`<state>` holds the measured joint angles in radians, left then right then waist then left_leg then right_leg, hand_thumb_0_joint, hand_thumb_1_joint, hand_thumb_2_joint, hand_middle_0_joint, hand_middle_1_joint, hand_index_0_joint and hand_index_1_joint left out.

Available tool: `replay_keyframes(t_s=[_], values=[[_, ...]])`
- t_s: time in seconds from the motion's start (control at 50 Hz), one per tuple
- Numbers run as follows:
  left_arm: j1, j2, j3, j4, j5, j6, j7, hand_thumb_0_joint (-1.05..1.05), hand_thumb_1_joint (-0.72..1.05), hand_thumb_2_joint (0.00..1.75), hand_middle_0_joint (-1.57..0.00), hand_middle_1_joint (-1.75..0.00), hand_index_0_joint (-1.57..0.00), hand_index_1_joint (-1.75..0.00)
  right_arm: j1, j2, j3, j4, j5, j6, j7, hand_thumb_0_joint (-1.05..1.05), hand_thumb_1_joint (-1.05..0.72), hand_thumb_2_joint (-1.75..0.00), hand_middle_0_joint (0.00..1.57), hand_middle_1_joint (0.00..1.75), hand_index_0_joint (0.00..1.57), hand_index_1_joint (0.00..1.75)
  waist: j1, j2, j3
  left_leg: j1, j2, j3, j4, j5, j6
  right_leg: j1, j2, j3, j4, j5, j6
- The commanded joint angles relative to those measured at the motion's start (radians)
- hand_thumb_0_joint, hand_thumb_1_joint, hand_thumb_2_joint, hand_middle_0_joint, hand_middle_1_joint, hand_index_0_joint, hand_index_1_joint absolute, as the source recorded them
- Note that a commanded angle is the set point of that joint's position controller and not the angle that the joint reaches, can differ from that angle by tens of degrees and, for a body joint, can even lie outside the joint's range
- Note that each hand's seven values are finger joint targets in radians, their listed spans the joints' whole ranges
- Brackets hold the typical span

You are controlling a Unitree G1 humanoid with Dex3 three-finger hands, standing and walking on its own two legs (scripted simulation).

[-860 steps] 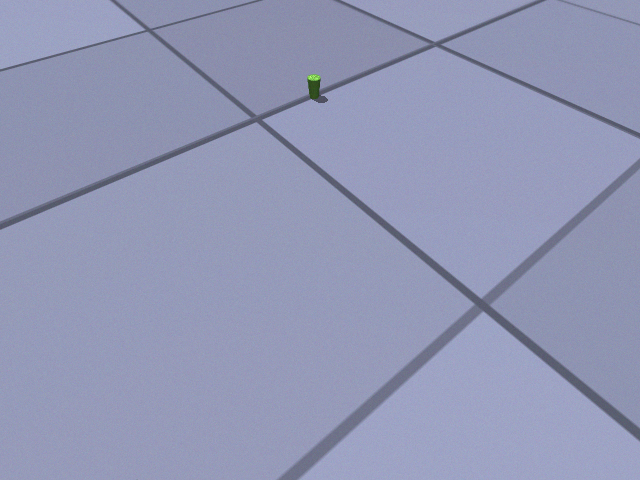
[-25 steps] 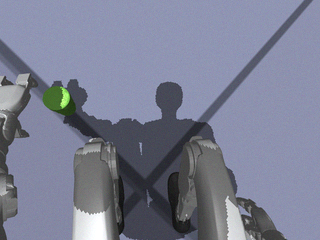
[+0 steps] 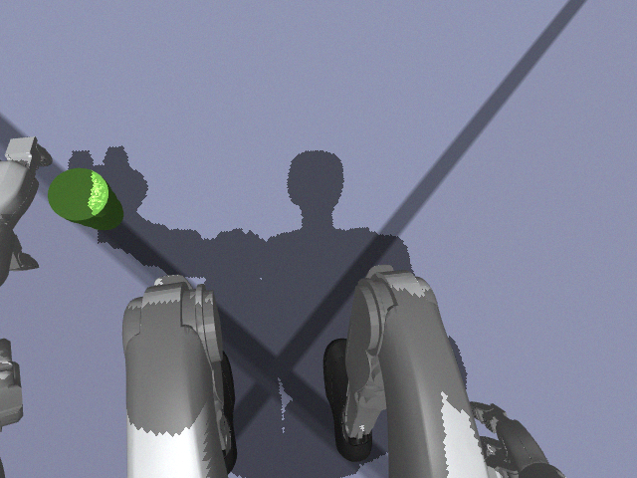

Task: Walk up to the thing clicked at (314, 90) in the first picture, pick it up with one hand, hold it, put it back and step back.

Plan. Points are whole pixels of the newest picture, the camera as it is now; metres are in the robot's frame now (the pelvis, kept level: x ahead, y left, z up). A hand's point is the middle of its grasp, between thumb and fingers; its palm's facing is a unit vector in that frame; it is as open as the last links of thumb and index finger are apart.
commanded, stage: rise first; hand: left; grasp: from above
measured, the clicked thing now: (94, 205) +0.45 +0.33 -0.28
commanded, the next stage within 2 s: approach in 0.06 s
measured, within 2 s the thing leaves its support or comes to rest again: neither
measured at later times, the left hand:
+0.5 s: hand (77, 192) +0.44 +0.32 -0.18, palm faces -0.39 -0.07 -0.92, open 14.0 cm
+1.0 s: hand (55, 212) +0.41 +0.35 -0.19, palm faces -0.50 -0.13 -0.85, open 14.0 cm
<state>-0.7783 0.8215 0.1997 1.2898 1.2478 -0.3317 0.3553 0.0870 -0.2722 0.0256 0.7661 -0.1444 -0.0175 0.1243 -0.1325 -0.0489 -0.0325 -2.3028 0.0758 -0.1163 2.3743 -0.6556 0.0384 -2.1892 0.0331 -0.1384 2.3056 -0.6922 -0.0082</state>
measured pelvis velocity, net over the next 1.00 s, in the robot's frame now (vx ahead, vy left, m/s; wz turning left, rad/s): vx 0.00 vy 0.00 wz -0.01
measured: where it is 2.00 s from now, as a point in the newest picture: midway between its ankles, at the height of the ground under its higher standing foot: (284, 425)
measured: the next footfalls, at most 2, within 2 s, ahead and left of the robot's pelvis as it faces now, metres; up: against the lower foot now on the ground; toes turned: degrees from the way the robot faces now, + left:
none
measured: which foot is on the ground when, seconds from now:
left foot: down 0.00-1.00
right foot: down 0.00-1.00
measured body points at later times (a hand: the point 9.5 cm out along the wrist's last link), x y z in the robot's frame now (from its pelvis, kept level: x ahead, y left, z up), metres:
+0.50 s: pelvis +0.00 +0.00 -0.01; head +0.24 +0.08 +0.37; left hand +0.45 +0.32 -0.12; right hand +0.09 -0.27 -0.12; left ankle +0.09 +0.12 -0.31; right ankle +0.10 -0.11 -0.31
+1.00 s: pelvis +0.00 +0.00 -0.01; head +0.24 +0.08 +0.36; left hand +0.43 +0.35 -0.14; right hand +0.05 -0.28 -0.11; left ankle +0.08 +0.12 -0.31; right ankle +0.10 -0.11 -0.31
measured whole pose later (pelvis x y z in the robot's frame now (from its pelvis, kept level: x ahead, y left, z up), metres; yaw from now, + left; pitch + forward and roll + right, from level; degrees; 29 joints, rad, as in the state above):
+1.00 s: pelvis +0.00 +0.00 -0.01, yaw +0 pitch +31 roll -8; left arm -0.86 0.86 0.13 1.39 1.20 -0.33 0.31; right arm 0.16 -0.29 0.10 0.75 -0.14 -0.03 0.13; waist -0.20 -0.05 0.02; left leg -2.32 0.07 -0.13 2.40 -0.64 0.03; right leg -2.21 0.04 -0.15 2.33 -0.67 -0.02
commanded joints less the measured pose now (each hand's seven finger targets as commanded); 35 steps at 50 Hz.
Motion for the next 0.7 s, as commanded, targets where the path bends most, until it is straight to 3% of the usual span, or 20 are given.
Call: replay_keyframes(t_s=[0.0,0.08,0.1,0.12,0.14,0.16,0.28,0.34,0.36,0.38,0.44,0.5,0.54,0.6,0.68], values=[[-0.244,0.325,0.055,-0.134,-0.018,0.0,0.04,0.0,-0.56,1.0,-0.06,-1.03,-0.06,-1.02,0.179,-0.239,-0.074,-0.016,0.005,-0.01,-0.014,0.0,-0.91,-0.9,0.2,0.3,0.2,0.3,0.021,0.304,-0.666,0.56,-0.036,0.03,-0.245,0.124,-0.01,0.231,0.034,-0.019,-0.236,0.169,-0.03],[-0.246,0.313,0.045,-0.12,-0.017,-0.002,0.039,0.0,-0.55,1.0,-0.06,-1.04,-0.06,-1.03,0.181,-0.237,-0.066,-0.018,0.004,-0.011,-0.011,0.0,-0.91,-0.9,0.2,0.3,0.2,0.3,0.013,0.294,-0.662,0.545,-0.037,0.034,-0.237,0.125,-0.008,0.236,0.037,-0.02,-0.238,0.173,-0.03],[-0.242,0.321,0.052,-0.113,-0.02,-0.001,0.042,0.0,-0.56,0.99,-0.06,-1.04,-0.06,-1.03,0.18,-0.237,-0.063,-0.018,0.005,-0.012,-0.012,0.0,-0.91,-0.91,0.2,0.3,0.2,0.3,0.023,0.291,-0.653,0.543,-0.039,0.034,-0.242,0.111,-0.008,0.235,0.035,-0.018,-0.237,0.158,-0.03],[-0.24,0.313,0.042,-0.102,-0.017,-0.002,0.042,0.0,-0.55,0.99,-0.06,-1.04,-0.06,-1.03,0.177,-0.237,-0.064,-0.016,0.002,-0.014,-0.01,0.0,-0.91,-0.91,0.2,0.3,0.2,0.3,0.012,0.302,-0.64,0.538,-0.037,0.031,-0.239,0.105,-0.009,0.224,0.034,-0.021,-0.231,0.155,-0.031],[-0.245,0.309,0.04,-0.101,-0.018,-0.002,0.041,0.0,-0.61,1.07,-0.07,-0.99,-0.03,-1.03,0.174,-0.237,-0.062,-0.017,0.003,-0.015,-0.011,0.0,-0.91,-0.91,0.2,0.3,0.2,0.3,0.013,0.289,-0.63,0.53,-0.037,0.028,-0.242,0.088,-0.008,0.212,0.034,-0.023,-0.234,0.141,-0.031],[-0.255,0.298,0.032,-0.109,-0.021,-0.004,0.042,0.0,-0.54,0.99,-0.06,-1.04,-0.07,-1.03,0.173,-0.238,-0.065,-0.015,0.003,-0.016,-0.011,0.0,-0.91,-0.9,0.2,0.3,0.2,0.3,0.012,0.301,-0.639,0.546,-0.035,0.024,-0.244,0.082,-0.01,0.199,0.032,-0.024,-0.23,0.135,-0.032],[-0.34,0.185,-0.063,-0.107,-0.016,0.003,0.067,0.0,-0.53,0.95,-0.06,-1.07,-0.08,-1.05,0.201,-0.237,-0.068,0.0,0.002,-0.03,-0.01,0.0,-0.91,-0.9,0.2,0.3,0.2,0.3,-0.047,0.313,-0.65,0.577,-0.032,0.015,-0.228,0.119,-0.016,0.172,0.034,-0.033,-0.222,0.177,-0.03],[-0.398,0.2,-0.07,-0.111,-0.005,0.021,0.094,0.0,-0.53,0.96,-0.06,-1.08,-0.08,-1.06,0.213,-0.236,-0.059,0.004,-0.002,-0.038,-0.013,0.0,-0.91,-0.9,0.2,0.3,0.2,0.3,-0.049,0.343,-0.667,0.583,-0.032,0.023,-0.225,0.135,-0.018,0.184,0.036,-0.029,-0.223,0.196,-0.033],[-0.413,0.161,-0.088,-0.106,-0.002,0.032,0.102,0.0,-0.54,0.97,-0.06,-1.07,-0.08,-1.05,0.226,-0.235,-0.062,0.005,-0.006,-0.043,-0.011,0.0,-0.91,-0.9,0.2,0.3,0.2,0.3,-0.071,0.333,-0.672,0.586,-0.031,0.027,-0.219,0.141,-0.016,0.194,0.035,-0.031,-0.229,0.207,-0.028],[-0.448,0.158,-0.093,-0.125,-0.001,0.044,0.11,0.0,-0.54,0.97,-0.06,-1.07,-0.08,-1.06,0.226,-0.233,-0.058,0.005,-0.005,-0.044,-0.012,0.0,-0.91,-0.9,0.2,0.3,0.2,0.3,-0.068,0.346,-0.698,0.598,-0.031,0.025,-0.229,0.144,-0.018,0.19,0.037,-0.031,-0.226,0.21,-0.032],[-0.495,0.187,-0.07,-0.081,0.005,0.097,0.137,0.0,-0.56,0.98,-0.07,-1.06,-0.07,-1.05,0.242,-0.245,-0.051,0.003,-0.007,-0.053,-0.014,0.0,-0.92,-0.9,0.2,0.3,0.2,0.3,-0.076,0.368,-0.711,0.611,-0.029,0.032,-0.23,0.155,-0.017,0.204,0.034,-0.029,-0.227,0.227,-0.031],[-0.494,0.215,-0.044,-0.04,0.01,0.154,0.145,0.0,-0.57,0.99,-0.08,-1.04,-0.08,-1.04,0.243,-0.24,-0.043,-0.008,-0.003,-0.05,-0.015,0.0,-0.92,-0.9,0.2,0.3,0.2,0.3,-0.057,0.382,-0.75,0.611,-0.029,0.047,-0.238,0.174,-0.014,0.244,0.036,-0.02,-0.231,0.252,-0.034],[-0.514,0.25,-0.022,-0.031,0.002,0.191,0.134,0.0,-0.57,0.99,-0.08,-1.04,-0.08,-1.04,0.239,-0.24,-0.038,-0.019,0.005,-0.049,-0.016,0.0,-0.92,-0.9,0.2,0.3,0.2,0.3,-0.049,0.387,-0.757,0.595,-0.029,0.051,-0.246,0.168,-0.009,0.253,0.034,-0.016,-0.233,0.25,-0.034],[-0.454,0.217,-0.049,0.047,-0.016,0.235,0.09,0.0,-0.58,1.0,-0.08,-1.04,-0.08,-1.04,0.24,-0.23,-0.027,-0.03,0.015,-0.044,-0.014,0.0,-0.92,-0.9,0.2,0.3,0.2,0.3,-0.063,0.321,-0.693,0.518,-0.033,0.059,-0.251,0.13,0.003,0.289,0.04,-0.009,-0.265,0.223,-0.03],[-0.366,0.257,-0.044,0.055,-0.066,0.249,0.012,0.0,-0.54,0.96,-0.07,-1.07,-0.09,-1.05,0.252,-0.227,-0.021,-0.043,0.034,-0.036,-0.012,0.0,-0.92,-0.9,0.2,0.3,0.2,0.3,-0.057,0.204,-0.677,0.403,-0.041,0.08,-0.224,0.162,0.025,0.424,0.043,0.017,-0.291,0.259,-0.012]])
